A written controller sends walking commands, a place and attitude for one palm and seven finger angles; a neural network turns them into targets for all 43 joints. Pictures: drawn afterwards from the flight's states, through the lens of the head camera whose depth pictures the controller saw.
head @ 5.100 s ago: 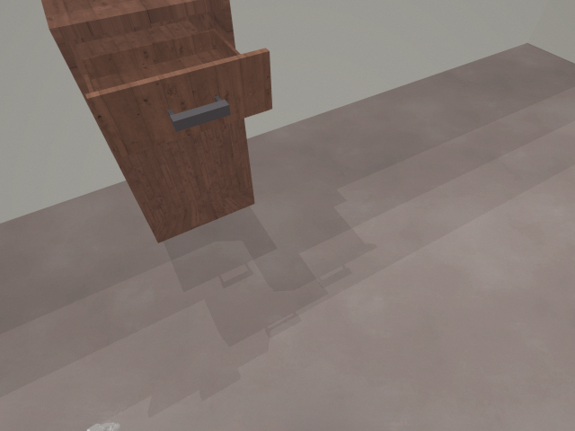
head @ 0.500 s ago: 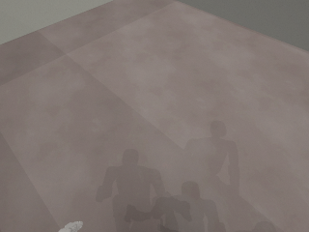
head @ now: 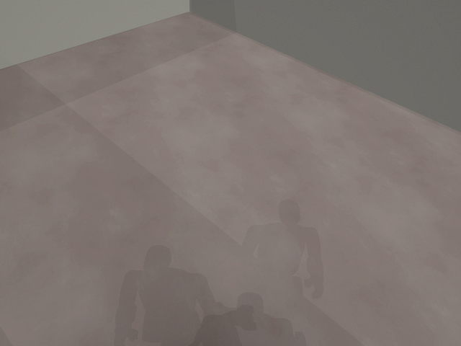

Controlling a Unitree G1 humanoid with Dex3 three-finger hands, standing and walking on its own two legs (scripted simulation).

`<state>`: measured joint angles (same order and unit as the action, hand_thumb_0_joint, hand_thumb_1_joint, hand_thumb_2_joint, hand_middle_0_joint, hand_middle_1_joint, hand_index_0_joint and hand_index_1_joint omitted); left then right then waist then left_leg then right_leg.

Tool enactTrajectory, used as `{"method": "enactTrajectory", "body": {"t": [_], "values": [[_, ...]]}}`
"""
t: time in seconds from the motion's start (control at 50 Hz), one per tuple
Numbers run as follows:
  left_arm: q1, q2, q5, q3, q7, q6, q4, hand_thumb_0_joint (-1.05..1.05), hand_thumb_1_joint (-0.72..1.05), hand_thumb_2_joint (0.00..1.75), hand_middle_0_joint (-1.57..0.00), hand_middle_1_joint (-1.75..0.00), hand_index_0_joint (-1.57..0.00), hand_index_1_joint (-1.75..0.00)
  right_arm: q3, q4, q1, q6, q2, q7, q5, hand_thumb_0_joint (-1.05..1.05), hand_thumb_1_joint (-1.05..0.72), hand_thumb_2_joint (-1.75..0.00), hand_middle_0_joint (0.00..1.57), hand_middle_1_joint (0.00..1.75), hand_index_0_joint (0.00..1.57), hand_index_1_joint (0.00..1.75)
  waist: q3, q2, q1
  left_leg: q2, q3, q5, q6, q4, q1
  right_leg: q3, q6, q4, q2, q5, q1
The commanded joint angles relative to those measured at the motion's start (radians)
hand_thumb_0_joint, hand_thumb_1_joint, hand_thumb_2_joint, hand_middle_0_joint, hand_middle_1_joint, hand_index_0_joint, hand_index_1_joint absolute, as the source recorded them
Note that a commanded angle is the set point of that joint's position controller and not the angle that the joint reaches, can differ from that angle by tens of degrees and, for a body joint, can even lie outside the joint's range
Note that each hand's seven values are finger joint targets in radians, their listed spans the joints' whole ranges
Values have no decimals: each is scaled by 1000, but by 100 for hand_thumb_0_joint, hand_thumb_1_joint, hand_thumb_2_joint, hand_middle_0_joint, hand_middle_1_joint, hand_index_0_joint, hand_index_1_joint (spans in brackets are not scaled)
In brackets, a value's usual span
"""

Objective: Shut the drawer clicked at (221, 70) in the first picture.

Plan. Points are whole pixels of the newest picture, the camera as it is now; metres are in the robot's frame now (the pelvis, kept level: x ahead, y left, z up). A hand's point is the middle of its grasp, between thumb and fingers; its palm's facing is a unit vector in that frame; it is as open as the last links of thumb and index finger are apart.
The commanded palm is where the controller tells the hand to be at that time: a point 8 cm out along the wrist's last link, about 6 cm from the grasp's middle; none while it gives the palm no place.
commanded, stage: turn to face it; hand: left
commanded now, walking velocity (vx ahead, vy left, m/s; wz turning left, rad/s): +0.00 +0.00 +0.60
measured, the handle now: out of the picture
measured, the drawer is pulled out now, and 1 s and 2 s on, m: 0.30 0.30 0.30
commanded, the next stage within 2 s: none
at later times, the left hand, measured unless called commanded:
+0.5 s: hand out of the picture +0.08 +0.19 -0.14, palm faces +0.29 -0.92 -0.27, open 7.4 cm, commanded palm none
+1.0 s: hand out of the picture -0.09 +0.22 -0.17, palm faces +0.61 -0.74 -0.27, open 7.4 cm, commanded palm none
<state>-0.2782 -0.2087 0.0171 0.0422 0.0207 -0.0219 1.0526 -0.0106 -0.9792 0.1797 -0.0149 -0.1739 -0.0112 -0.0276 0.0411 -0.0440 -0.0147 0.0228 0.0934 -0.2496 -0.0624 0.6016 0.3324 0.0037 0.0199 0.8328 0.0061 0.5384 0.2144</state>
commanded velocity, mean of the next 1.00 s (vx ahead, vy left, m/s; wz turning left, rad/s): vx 0.00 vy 0.00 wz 0.60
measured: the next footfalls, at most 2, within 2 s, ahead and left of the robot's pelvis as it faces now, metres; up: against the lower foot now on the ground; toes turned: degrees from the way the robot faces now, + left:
right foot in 0.44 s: +0.08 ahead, -0.14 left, +0.00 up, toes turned +15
left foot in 0.82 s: -0.01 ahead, +0.11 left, +0.00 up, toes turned +38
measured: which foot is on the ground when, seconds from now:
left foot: down 0.00-0.44, up 0.46-0.80, down 0.82-1.00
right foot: up 0.00-0.42, down 0.44-0.82, up 0.84-1.00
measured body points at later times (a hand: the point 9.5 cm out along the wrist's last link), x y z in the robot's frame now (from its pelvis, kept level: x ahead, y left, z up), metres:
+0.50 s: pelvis +0.02 -0.04 +0.00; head +0.05 -0.04 +0.45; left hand +0.06 +0.24 -0.12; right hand +0.11 -0.28 -0.15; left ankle +0.03 +0.08 -0.70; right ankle +0.04 -0.15 -0.73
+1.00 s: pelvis +0.01 +0.00 +0.00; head +0.03 +0.05 +0.45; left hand -0.12 +0.26 -0.15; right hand +0.27 -0.13 -0.11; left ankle -0.04 +0.09 -0.73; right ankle +0.07 -0.14 -0.65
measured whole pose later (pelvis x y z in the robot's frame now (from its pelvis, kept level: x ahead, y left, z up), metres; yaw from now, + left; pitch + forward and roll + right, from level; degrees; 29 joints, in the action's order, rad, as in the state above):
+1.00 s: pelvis +0.01 +0.00 +0.00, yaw +37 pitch +1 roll -1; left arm -0.22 -0.29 0.02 0.08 0.01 -0.07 0.91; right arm -0.05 -0.86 0.11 0.02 -0.24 0.01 -0.02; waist 0.10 -0.04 -0.02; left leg -0.01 0.02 -0.28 -0.04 0.56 0.29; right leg 0.04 0.09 1.13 0.11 0.44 0.48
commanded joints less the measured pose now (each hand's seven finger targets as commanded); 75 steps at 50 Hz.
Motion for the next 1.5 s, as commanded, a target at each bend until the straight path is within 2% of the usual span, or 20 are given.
{"method": "enactTrajectory", "body": {"t": [0.0, 0.24, 0.36, 0.38, 0.42, 0.46, 0.52, 0.68, 0.76, 0.78, 0.8, 0.82, 0.94, 1.1, 1.2, 1.22, 1.24, 1.26, 1.34, 1.48], "values": [[37, -57, 0, 16, -6, 16, -71, 0, 90, 90, -20, -30, -20, -30, -42, 19, 61, 1, -178, -17, 5, 0, -90, -90, 20, 30, 20, 30, -8, 181, 20, 251, -380, 258, -110, -347, -85, -16, 17, 158, 57, -36, 196], [128, -52, -3, 46, 6, -3, -179, 0, 90, 90, -20, -30, -20, -30, -101, 53, 101, 26, -214, -5, 1, 0, -90, -90, 20, 30, 20, 30, -103, 170, 46, 194, -476, 189, -124, -305, -134, -21, 41, 26, 23, -108, 230], [41, -81, -12, 52, 14, 2, -191, 0, 90, 90, -20, -30, -20, -30, -117, 97, 45, 42, -223, 5, 6, 0, -90, -90, 20, 30, 20, 30, -111, 187, 2, 113, -505, 129, -64, -252, 18, -4, 20, -309, -13, -231, -39], [8, -110, -9, 58, 17, 8, -190, 0, 90, 90, -20, -30, -20, -30, -117, 108, 30, 45, -205, 10, 12, 0, -90, -90, 20, 30, 20, 30, -105, 138, -18, 72, -474, 58, -22, -201, 110, -30, 7, -449, 23, -285, -152], [27, -249, 13, 78, 24, 14, -222, 0, 90, 90, -20, -30, -20, -30, -106, 156, 39, 44, -122, 14, 14, 0, -90, -90, 20, 30, 20, 30, -68, -241, -23, -116, -139, -284, 102, 235, 361, -421, -168, -649, 470, -125, -182], [130, -201, 2, 63, 24, 19, -252, 0, 90, 90, -20, -30, -20, -30, -117, 136, 26, 63, -156, 23, 1, 0, -90, -90, 20, 30, 20, 30, -23, -132, 27, -39, -155, -235, 97, 519, 289, -281, -164, -613, 400, -239, 9], [156, -141, 6, 40, 18, 31, -255, 0, 90, 90, -20, -30, -20, -30, -105, 121, 48, 68, -139, 37, 4, 0, -90, -90, 20, 30, 20, 30, 8, -110, 53, 2, -94, -135, 127, 590, 280, -52, -132, -506, 302, -575, -15], [10, -223, 16, 54, 10, 21, -215, 0, 90, 90, -20, -30, -20, -30, -77, 181, -117, 65, -133, 46, 15, 0, -90, -90, 20, 30, 20, 30, -36, -192, -31, -2, 12, -180, 129, 236, 146, 50, -127, -408, 335, -802, -131], [25, -249, 6, 66, 5, 13, -220, 0, 90, 90, -20, -30, -20, -30, -79, 170, -37, 48, -174, 41, 13, 0, -90, -90, 20, 30, 20, 30, -117, -178, 13, -23, 54, -18, 103, -61, -56, 135, -63, -243, 323, -822, -133], [23, -233, -1, 63, 2, 11, -225, 0, 90, 90, -20, -30, -20, -30, -94, 158, 31, 38, -229, 42, 9, 0, -90, -90, 20, 30, 20, 30, -168, -50, 52, 28, -16, 167, 75, -181, -256, 160, -16, -62, 304, -738, -10], [20, -165, -9, 55, -7, 10, -267, 0, 90, 90, -20, -30, -20, -30, -128, 151, 114, 26, -360, 35, 3, 0, -90, -90, 20, 30, 20, 30, -229, 290, 97, 324, -385, 611, -65, -175, -493, 190, 71, 194, 157, -137, 320], [70, -147, 0, 39, -2, 3, -299, 0, 90, 90, -20, -30, -20, -30, -135, 125, 181, 34, -398, 32, 19, 0, -90, -90, 20, 30, 20, 30, -242, 317, 118, 427, -437, 817, -165, -165, -471, 87, 73, 316, 127, 144, 397], [78, -144, 0, 52, -11, -11, -234, 0, 90, 90, -20, -30, -20, -30, -94, 170, -20, 20, -268, 5, 10, 0, -90, -90, 20, 30, 20, 30, -101, 175, 32, 208, -289, 492, -86, -226, -203, 1, 80, 310, 110, -129, 333], [138, -126, -5, 44, -4, -6, -279, 0, 90, 90, -20, -30, -20, -30, -109, 156, 15, 32, -275, 10, 5, 0, -90, -90, 20, 30, 20, 30, -98, 188, 52, 192, -410, 381, -115, -227, -197, -7, 76, 56, 54, -106, 269], [31, -134, -13, 45, 3, 13, -268, 0, 90, 90, -20, -30, -20, -30, -116, 171, -44, 41, -263, 12, 10, 0, -90, -90, 20, 30, 20, 30, -117, 171, -8, 128, -444, 364, -62, -122, -39, 20, 55, -312, 12, -266, -18], [-8, -172, -9, 53, 8, 25, -263, 0, 90, 90, -20, -30, -20, -30, -113, 178, -37, 40, -231, 15, 18, 0, -90, -90, 20, 30, 20, 30, -133, 87, -28, 72, -408, 221, -9, -29, 71, -45, 41, -463, 85, -341, -164], [-20, -277, 10, 74, 18, 36, -267, 0, 90, 90, -20, -30, -20, -30, -100, 194, 1, 38, -147, 21, 26, 0, -90, -90, 20, 30, 20, 30, -151, -234, -26, -86, -202, -158, 87, 207, 267, -342, -59, -560, 378, -410, -288], [-16, -300, 6, 68, 15, 27, -280, 0, 90, 90, -20, -30, -20, -30, -107, 206, -6, 41, -177, 20, 12, 0, -90, -90, 20, 30, 20, 30, -138, -223, -30, -83, -164, -364, 101, 412, 271, -382, -159, -551, 509, -470, -171], [116, -168, 3, 38, 15, 34, -296, 0, 90, 90, -20, -30, -20, -30, -106, 143, 1, 68, -168, 41, 5, 0, -90, -90, 20, 30, 20, 30, -10, -128, 34, -7, -136, -157, 126, 645, 258, -84, -121, -495, 322, -592, -37], [15, -199, 11, 43, 15, 28, -249, 0, 90, 90, -20, -30, -20, -30, -89, 149, -85, 77, -150, 48, 13, 0, -90, -90, 20, 30, 20, 30, -25, -154, -18, 9, -52, -176, 143, 436, 208, 30, -134, -486, 342, -651, -124]]}}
